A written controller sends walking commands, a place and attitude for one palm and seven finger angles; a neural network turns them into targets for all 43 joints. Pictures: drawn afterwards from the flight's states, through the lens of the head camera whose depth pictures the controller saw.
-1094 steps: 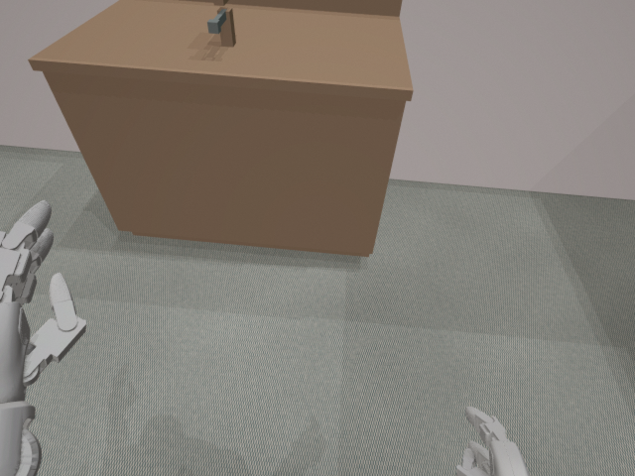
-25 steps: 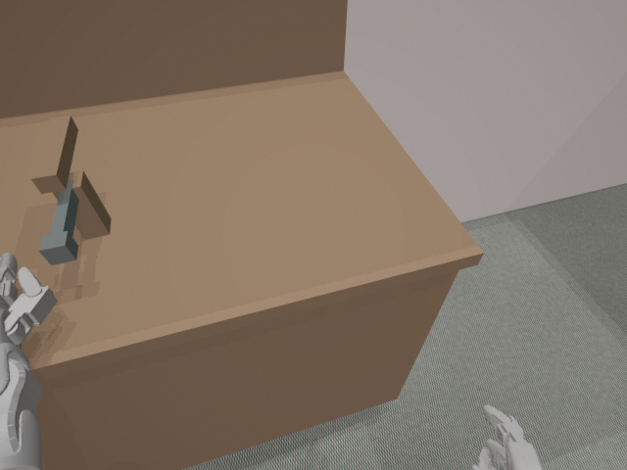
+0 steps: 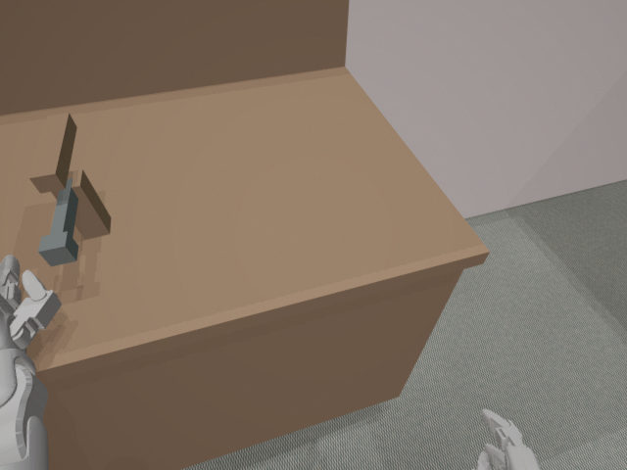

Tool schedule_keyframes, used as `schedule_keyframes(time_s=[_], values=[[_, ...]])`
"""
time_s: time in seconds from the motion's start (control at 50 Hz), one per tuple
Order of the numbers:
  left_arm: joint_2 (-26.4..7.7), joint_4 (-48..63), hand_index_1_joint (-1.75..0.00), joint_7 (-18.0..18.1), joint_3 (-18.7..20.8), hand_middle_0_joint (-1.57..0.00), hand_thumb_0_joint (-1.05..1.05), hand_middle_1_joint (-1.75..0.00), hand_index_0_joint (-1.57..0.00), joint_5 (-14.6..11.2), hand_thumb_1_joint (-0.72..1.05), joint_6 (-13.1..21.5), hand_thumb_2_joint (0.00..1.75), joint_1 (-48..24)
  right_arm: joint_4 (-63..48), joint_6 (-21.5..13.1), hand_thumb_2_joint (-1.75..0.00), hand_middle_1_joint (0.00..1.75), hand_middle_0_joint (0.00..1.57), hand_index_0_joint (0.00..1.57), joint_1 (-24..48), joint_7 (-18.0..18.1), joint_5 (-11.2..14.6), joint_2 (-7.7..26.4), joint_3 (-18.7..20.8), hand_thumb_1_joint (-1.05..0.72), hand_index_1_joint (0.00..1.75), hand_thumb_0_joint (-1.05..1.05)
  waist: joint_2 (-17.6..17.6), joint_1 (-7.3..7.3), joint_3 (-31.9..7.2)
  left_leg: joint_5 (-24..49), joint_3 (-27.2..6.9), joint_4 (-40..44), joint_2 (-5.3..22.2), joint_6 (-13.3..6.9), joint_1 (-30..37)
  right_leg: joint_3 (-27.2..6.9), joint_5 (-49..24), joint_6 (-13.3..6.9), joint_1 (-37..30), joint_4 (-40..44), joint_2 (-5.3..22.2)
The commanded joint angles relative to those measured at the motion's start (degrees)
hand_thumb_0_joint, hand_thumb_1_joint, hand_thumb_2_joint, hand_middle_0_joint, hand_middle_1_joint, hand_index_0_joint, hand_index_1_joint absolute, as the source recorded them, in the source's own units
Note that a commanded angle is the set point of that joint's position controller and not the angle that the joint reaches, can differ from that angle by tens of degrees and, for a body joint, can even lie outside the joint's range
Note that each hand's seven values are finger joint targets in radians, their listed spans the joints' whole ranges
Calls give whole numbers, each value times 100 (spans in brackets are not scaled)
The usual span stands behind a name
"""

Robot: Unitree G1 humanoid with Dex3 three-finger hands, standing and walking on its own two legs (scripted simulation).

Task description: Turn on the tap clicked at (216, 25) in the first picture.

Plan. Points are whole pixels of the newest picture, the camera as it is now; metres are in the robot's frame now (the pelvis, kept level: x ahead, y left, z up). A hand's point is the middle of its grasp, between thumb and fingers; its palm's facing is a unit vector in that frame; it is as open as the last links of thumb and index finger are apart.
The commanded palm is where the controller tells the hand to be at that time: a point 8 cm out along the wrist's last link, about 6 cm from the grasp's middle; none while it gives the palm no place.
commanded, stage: reach beside the lever's end, fingers flat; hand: left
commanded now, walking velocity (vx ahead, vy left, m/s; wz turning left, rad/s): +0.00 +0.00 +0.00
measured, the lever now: (59, 248) +0.32 +0.34 +0.13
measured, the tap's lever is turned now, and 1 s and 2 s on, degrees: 0 4 21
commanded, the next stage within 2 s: push the lever round in 0.02 s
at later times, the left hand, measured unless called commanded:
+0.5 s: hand (79, 292) +0.27 +0.30 +0.10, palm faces +0.59 -0.80 -0.10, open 7.8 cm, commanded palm +0.23 +0.33 +0.10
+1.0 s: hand (95, 287) +0.28 +0.29 +0.10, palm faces +0.61 -0.79 -0.07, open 7.7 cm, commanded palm +0.24 +0.31 +0.10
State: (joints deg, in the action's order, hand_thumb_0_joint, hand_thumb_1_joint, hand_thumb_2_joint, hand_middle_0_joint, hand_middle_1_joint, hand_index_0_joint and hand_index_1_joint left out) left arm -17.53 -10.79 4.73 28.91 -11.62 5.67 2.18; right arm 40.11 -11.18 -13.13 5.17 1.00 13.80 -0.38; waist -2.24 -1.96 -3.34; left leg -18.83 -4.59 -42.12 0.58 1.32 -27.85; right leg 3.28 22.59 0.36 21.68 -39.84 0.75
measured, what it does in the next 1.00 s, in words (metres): stands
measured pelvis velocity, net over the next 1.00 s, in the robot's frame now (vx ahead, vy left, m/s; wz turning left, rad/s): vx -0.01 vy -0.02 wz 0.01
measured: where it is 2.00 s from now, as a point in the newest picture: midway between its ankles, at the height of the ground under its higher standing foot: outside the picture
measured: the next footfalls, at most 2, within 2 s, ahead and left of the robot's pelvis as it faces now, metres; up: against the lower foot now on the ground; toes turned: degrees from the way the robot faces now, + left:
none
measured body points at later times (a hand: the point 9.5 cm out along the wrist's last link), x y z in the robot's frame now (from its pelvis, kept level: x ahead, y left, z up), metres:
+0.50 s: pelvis +0.00 -0.01 +0.00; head +0.01 -0.02 +0.45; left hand +0.24 +0.34 +0.11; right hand +0.17 -0.25 -0.09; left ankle +0.03 +0.13 -0.72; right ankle -0.02 -0.12 -0.72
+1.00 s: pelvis -0.01 -0.02 +0.00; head +0.00 -0.03 +0.45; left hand +0.25 +0.32 +0.11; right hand +0.16 -0.26 -0.09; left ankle +0.03 +0.13 -0.72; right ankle -0.02 -0.12 -0.72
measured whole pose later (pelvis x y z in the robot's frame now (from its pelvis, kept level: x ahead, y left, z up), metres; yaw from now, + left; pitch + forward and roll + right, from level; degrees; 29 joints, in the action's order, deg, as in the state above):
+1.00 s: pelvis -0.01 -0.02 +0.00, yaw +0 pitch +4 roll -1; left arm -14.2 -11.5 11.0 23.3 -9.6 5.2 -1.7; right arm 40.0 -9.6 -11.7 5.4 0.7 14.0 -0.8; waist -2.6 -2.0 -3.6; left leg -18.2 -5.5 -41.7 1.2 2.5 -27.3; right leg 4.0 22.8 -0.9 21.6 -40.9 0.0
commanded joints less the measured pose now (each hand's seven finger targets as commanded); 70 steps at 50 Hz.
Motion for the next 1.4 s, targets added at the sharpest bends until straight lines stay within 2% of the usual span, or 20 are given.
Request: schedule_keyframes(time_s=[0.0, 0.08, 0.24, 0.32, 0.38, 0.44, 0.48, 0.56, 0.62, 0.7, 0.8, 0.84, 0.88, 0.94, 1.04, 1.12, 1.22, 1.26, 1.32, 1.38], values=[[-1445, 1576, -15, 60, 185, -15, 0, -15, -15, 61, 90, 518, 90, -1414, -814, -343, -90, 30, 20, 20, 526, 89, 8, 764, 226, -90, 30, 0, -524, 78, -1082, 1032, 89, 637, -160, -205, 1001, 55, -1282, -172, 75, 520, -184], [-1393, 1208, -15, 63, 119, -15, 0, -15, -15, 22, 90, 367, 90, -1385, -794, -330, -90, 30, 20, 20, 537, 116, 30, 791, 212, -90, 30, 0, -220, 82, -916, 737, 53, 706, -157, -196, 841, 72, -1089, -160, 116, 568, -183], [-1357, 1469, -15, 246, 148, -15, 0, -15, -15, 125, 90, 326, 90, -1179, -904, -257, -90, 30, 20, 20, 517, 54, -6, 732, 223, -90, 30, 0, -327, -43, -1231, 1263, 131, 619, -168, -189, 960, 61, -1591, -168, -177, 505, -174], [-1182, 1625, -15, 303, -26, -15, 0, -15, -15, 131, 90, 405, 90, -1183, -913, -250, -90, 30, 20, 20, 523, 10, 2, 734, 224, -90, 30, 0, -250, 25, -1133, 1329, 160, 559, -166, -205, 954, 59, -1723, -156, -129, 492, -170], [-1257, 1547, -15, 312, 16, -15, 0, -15, -15, 111, 90, 399, 90, -1281, -896, -229, -90, 30, 20, 20, 571, 35, 3, 745, 221, -90, 30, 0, -126, 36, -972, 1088, 177, 588, -185, -215, 816, 39, -1550, -143, -88, 540, -167], [-1412, 1532, -15, 354, 175, -15, 0, -15, -15, 133, 90, 365, 90, -1185, -889, -189, -90, 30, 20, 20, 600, 60, 2, 731, 221, -90, 30, 0, -281, -24, -1048, 1019, 215, 599, -204, -215, 788, -3, -1482, -151, -165, 567, -150], [-1182, 1616, -15, 341, -106, -15, 0, -15, -15, 133, 90, 374, 90, -1425, -893, -210, -90, 30, 20, 20, 636, 66, 10, 720, 208, -90, 30, 0, -304, 54, -993, 960, 222, 595, -202, -219, 845, 2, -1435, -143, -81, 580, -150], [-1222, 1346, -15, 364, -83, -15, 0, -15, -15, 115, 90, 337, 90, -1559, -839, -195, -90, 30, 20, 20, 635, 101, 18, 752, 208, -90, 30, 0, -27, 94, -926, 794, 216, 591, -201, -240, 752, -22, -1314, -119, -32, 643, -152], [-1071, 1463, -15, 400, -351, -15, 0, -15, -15, 195, 90, 363, 90, -1949, -838, -213, -90, 30, 20, 20, 642, 113, 17, 740, 181, -90, 30, 0, -183, 164, -968, 732, 210, 596, -209, -250, 864, -28, -1225, -126, 53, 635, -141], [-1300, 1303, -15, 463, -168, -15, 0, -15, -15, 237, 90, 350, 90, -1973, -804, -188, -90, 30, 20, 20, 644, 130, 10, 756, 179, -90, 30, 0, -106, 120, -1002, 714, 230, 573, -217, -264, 789, -71, -1253, -116, -20, 652, -130], [-1305, 1261, -15, 467, -144, -15, 0, -15, -15, 235, 90, 386, 90, -1975, -820, -163, -90, 30, 20, 20, 653, 125, 1, 745, 185, -90, 30, 0, -65, 97, -1093, 763, 237, 560, -219, -265, 793, -79, -1338, -112, -96, 651, -128], [-1088, 1326, -15, 472, -304, -15, 0, -15, -15, 212, 90, 405, 90, -1884, -853, -174, -90, 30, 20, 20, 652, 96, -10, 725, 192, -90, 30, 0, -122, 74, -1184, 829, 248, 547, -230, -257, 840, -70, -1447, -108, -129, 627, -123], [-1007, 1356, -15, 528, -357, -15, 0, -15, -15, 206, 90, 400, 90, -1871, -861, -171, -90, 30, 20, 20, 677, 86, -7, 714, 190, -90, 30, 0, -201, 94, -1106, 809, 254, 539, -222, -248, 834, -64, -1406, -109, -76, 646, -126], [-1022, 1202, -15, 679, -262, -15, 0, -15, -15, 218, 90, 357, 90, -1832, -854, -141, -90, 30, 20, 20, 680, 84, -14, 723, 194, -90, 30, 0, 28, 73, -992, 698, 234, 564, -219, -248, 713, -52, -1289, -96, -68, 678, -127], [-871, 1433, -15, 922, -441, -15, 0, -15, -15, 347, 90, 329, 90, -1958, -889, -94, -90, 30, 20, 20, 717, 57, -33, 697, 197, -90, 30, 0, -218, 74, -1103, 771, 233, 562, -205, -234, 811, -49, -1314, -123, -73, 635, -119], [-654, 1450, -15, 1159, -596, -15, 0, -15, -15, 425, 90, 281, 90, -1920, -909, -37, -90, 30, 20, 20, 719, 30, -67, 695, 199, -90, 30, 0, 6, 85, -1126, 822, 208, 556, -212, -237, 796, -5, -1346, -121, -96, 601, -122], [-411, 1679, -15, 1442, -845, -15, 0, -15, -15, 574, 90, 227, 90, -1972, -958, 53, -90, 30, 20, 20, 791, -14, -88, 657, 204, -90, 30, 0, -246, 59, -1171, 900, 192, 574, -193, -207, 885, 11, -1336, -157, -92, 562, -117], [-385, 1618, -15, 1576, -847, -15, 0, -15, -15, 602, 90, 151, 90, -1823, -971, 104, -90, 30, 20, 20, 805, -25, -109, 669, 216, -90, 30, 0, 12, 60, -1206, 942, 209, 552, -190, -220, 845, 19, -1399, -137, -141, 577, -121], [-291, 1689, -15, 1733, -950, -15, 0, -15, -15, 690, 90, 72, 90, -1984, -968, 200, -90, 30, 20, 20, 848, -34, -113, 649, 199, -90, 30, 0, -117, 92, -1151, 908, 183, 583, -177, -203, 856, 26, -1294, -155, -86, 585, -115], [-135, 1653, -15, 1858, -1121, -15, 0, -15, -15, 736, 90, 4, 90, -2165, -960, 259, -90, 30, 20, 20, 901, -32, -130, 649, 189, -90, 30, 0, 39, 129, -1065, 868, 167, 586, -167, -205, 844, 42, -1240, -160, -52, 610, -122]])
